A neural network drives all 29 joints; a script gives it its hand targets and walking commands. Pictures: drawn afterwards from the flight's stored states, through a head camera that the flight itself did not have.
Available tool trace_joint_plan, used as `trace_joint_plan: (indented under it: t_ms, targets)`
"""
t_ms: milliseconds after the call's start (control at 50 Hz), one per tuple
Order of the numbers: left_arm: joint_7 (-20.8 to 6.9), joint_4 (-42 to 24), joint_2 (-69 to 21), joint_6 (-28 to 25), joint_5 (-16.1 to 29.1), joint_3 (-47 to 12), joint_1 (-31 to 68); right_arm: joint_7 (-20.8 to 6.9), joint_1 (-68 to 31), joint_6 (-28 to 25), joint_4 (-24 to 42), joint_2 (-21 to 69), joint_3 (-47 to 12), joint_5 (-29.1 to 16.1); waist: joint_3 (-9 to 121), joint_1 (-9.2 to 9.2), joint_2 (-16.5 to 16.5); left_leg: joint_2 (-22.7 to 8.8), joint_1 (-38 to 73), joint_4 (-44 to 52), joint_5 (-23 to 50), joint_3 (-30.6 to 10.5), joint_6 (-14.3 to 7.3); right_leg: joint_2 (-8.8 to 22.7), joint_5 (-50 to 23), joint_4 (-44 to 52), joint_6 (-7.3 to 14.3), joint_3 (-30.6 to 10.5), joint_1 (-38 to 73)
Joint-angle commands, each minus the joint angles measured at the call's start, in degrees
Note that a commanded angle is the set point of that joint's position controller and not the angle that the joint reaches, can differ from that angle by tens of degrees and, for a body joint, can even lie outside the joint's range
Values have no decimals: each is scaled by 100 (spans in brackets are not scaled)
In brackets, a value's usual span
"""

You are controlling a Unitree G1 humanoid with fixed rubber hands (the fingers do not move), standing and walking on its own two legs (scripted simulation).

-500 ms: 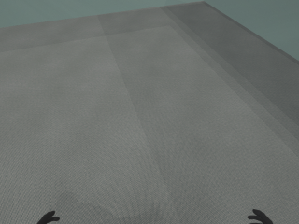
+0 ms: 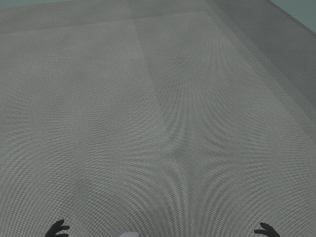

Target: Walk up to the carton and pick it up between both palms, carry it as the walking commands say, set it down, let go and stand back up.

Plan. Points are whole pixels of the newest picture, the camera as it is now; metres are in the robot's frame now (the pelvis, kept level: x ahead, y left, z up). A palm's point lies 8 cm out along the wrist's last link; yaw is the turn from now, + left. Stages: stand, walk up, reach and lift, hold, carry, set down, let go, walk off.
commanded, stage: walk up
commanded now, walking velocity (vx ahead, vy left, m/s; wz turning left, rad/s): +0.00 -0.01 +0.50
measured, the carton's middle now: out of the picture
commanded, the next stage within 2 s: none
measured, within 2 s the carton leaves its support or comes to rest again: neither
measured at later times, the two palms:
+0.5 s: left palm out of the picture -0.01 +0.31 -0.10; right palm (242, 231) +0.14 -0.21 -0.12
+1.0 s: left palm out of the picture -0.15 +0.24 -0.11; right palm (224, 222) +0.16 -0.16 -0.11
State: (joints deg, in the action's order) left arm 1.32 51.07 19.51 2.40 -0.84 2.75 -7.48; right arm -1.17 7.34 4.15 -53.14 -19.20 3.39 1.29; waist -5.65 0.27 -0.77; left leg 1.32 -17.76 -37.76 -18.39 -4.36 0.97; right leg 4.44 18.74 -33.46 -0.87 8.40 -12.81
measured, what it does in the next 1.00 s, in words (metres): steps on the spot, turning left: right foot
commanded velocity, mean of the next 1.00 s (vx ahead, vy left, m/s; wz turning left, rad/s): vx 0.00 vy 0.00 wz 0.50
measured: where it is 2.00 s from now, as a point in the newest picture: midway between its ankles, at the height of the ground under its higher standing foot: outside the picture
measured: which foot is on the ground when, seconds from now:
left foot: down 0.00-0.58, up 0.60-1.00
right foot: down 0.00-0.18, up 0.20-0.56, down 0.58-1.00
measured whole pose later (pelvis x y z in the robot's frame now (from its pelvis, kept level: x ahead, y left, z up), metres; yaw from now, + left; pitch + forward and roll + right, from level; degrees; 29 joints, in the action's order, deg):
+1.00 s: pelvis -0.07 -0.01 +0.01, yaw +31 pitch +1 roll +3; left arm 1.0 48.8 12.9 0.6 -1.2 3.4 -13.4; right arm -1.6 8.6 4.5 -45.0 -13.9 3.1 -0.2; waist -5.0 -1.7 1.7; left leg -0.7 -19.3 -42.2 -22.5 3.2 3.1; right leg 10.2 14.8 -28.5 -0.1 16.1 -13.8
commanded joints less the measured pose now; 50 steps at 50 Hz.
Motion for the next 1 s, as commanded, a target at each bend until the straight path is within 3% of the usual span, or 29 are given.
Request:
trace_joint_plan:
  t_ms: [0,60,100,120,140,160,180,240,260,300,340,360,380,440,480,500,520,540,560,580,600,640,680,720,740,840,900,920,980]
  targets:
    - [17,-399,749,-56,-86,332,-38,-44,72,-90,627,-404,130,-9,572,0,1088,-486,-369,-1655,-1407,573,75,1870,-3147,1211,1215,-993,335]
    - [-29,-343,637,-88,-71,385,-292,-110,83,-158,619,-195,68,-31,713,-33,1108,-384,-34,-154,-384,800,7,1345,-3051,442,718,-264,770]
    - [-78,-372,581,-100,-55,328,-461,-14,361,-245,538,-235,133,-31,918,157,531,-239,836,1247,1159,885,-37,1029,-2484,-602,442,46,533]
    - [-70,-466,398,-91,-94,282,-489,13,571,-289,498,-635,239,34,927,290,-545,-1078,1542,1587,3035,-313,-391,522,-390,-1548,202,151,-519]
    - [-34,-754,82,-75,-168,176,-304,32,773,-286,494,-1135,420,47,766,316,-1743,-2228,1993,1631,5211,-1923,-906,-139,1929,-2648,-175,-27,-1965]
    - [-4,-801,133,-40,-90,211,-394,48,862,-307,412,-1015,461,-29,789,108,-1516,-2291,1664,1379,5782,-1656,-1143,61,1908,-3219,-332,-708,-1874]
    - [-20,-821,214,-21,-33,253,-255,59,565,-288,450,-762,405,-71,682,98,-962,-2064,1137,1551,4613,-1190,-1261,228,1551,-3135,-328,-857,-1630]
    - [-34,-540,198,2,8,217,-583,168,-163,-215,700,-437,399,-81,421,-252,-1004,-1344,343,1601,2665,-687,-1003,261,545,-2558,-387,-748,-1132]
    - [-37,-523,205,-10,-29,244,-659,180,-235,-185,743,-388,439,-77,458,-321,-970,-1294,444,1543,2718,-588,-1058,207,420,-2442,-369,-655,-1114]
    - [-17,-599,123,-10,-82,261,-604,173,123,-175,700,-323,438,-57,585,-170,-576,-1282,805,1547,2971,-708,-1075,-40,366,-2473,-378,-616,-1365]
    - [2,-734,-22,11,-46,228,-416,156,361,-155,679,-416,457,-25,596,-5,-532,-1383,533,1752,1916,-997,-1156,-77,372,-2094,-347,-667,-1189]
    - [-3,-829,-82,8,-13,195,-324,138,408,-141,697,-443,450,-26,529,13,-729,-1373,310,1771,1857,-1100,-1179,-98,494,-1825,-349,-638,-1047]
    - [6,-805,-32,-7,-8,200,-378,138,345,-123,703,-434,409,-37,412,-23,-524,-1379,324,1782,1927,-1187,-1171,-110,576,-1662,-346,-676,-1066]
    - [26,-704,-118,-48,-37,195,-660,109,320,-78,773,-439,481,-43,624,-93,-734,-1342,286,1736,1958,-1280,-1149,-246,498,-894,-300,-519,-618]
    - [76,-651,-48,-119,-50,244,-935,90,248,-71,826,-314,448,-47,541,-296,-694,-1132,-282,1649,1948,-1260,-866,-241,213,14,-221,-556,138]
    - [91,-603,102,-151,-46,301,-1328,86,96,-72,834,-245,425,-87,704,-549,-453,-897,-529,1359,1524,-1083,-552,-42,-440,1006,-90,-663,806]
    - [73,-529,519,-206,-154,439,-1488,72,263,-98,922,101,352,-109,810,-588,645,-222,-1042,415,566,-462,-195,933,-390,1816,162,-1684,1195]
    - [97,-592,903,-186,-190,513,-1274,90,196,-79,1109,245,285,-85,684,-458,1814,402,-1450,-959,-1444,456,79,2082,-761,2028,667,-2717,975]
    - [89,-692,913,-162,-171,533,-948,82,292,-46,1035,67,388,-63,491,-350,1544,5,-1385,-2020,-1643,420,136,2343,-917,2113,996,-2521,445]
    - [100,-790,662,-161,-157,465,-748,47,302,1,1023,-96,401,-44,402,-256,1189,-175,-1121,-2695,-1319,257,183,2165,-1228,2145,1190,-2227,-125]
    - [98,-881,367,-176,-154,396,-636,-15,311,44,895,-128,453,-60,228,-165,660,-244,-1020,-2829,-766,277,155,1688,-1008,2097,978,-1623,-284]
    - [116,-814,145,-233,-119,343,-526,-108,368,9,759,53,416,-50,245,-174,882,-129,-1059,-2936,-428,423,208,1209,-1320,1808,738,-1031,-37]
    - [99,-761,28,-298,-120,389,-868,-132,356,-13,771,235,366,-17,417,-290,908,-124,-1310,-2679,-188,537,279,1032,-2447,1473,623,-585,668]
    - [85,-668,12,-273,27,222,-555,-96,257,33,955,127,128,-75,349,-129,945,-60,-1407,-2298,123,495,194,1098,-1735,1601,615,-654,599]
    - [73,-658,89,-271,32,256,-694,-87,185,60,959,129,107,-85,365,-204,954,-92,-1343,-2085,182,496,200,1213,-1173,1730,609,-776,624]
    - [44,-410,362,-269,2,337,-957,-58,217,27,1087,234,16,-141,546,-261,1384,-228,-981,-942,-316,562,199,1756,-2257,1457,872,-821,1032]
    - [11,-356,359,-241,-52,332,-924,-23,136,-20,1158,318,-8,-134,683,-293,1160,-189,-856,-393,-369,787,184,1848,-2774,1096,953,-619,1065]
    - [-12,-382,312,-198,-51,368,-1106,-19,177,-80,1221,249,73,-158,1039,-324,969,-149,-621,-251,-638,1008,249,1773,-3480,980,879,-409,1413]
    - [-68,-316,440,-137,-52,377,-790,-22,575,-166,1194,286,83,-126,1183,-73,1041,-134,3,782,83,1130,237,1668,-2844,537,636,-102,1047]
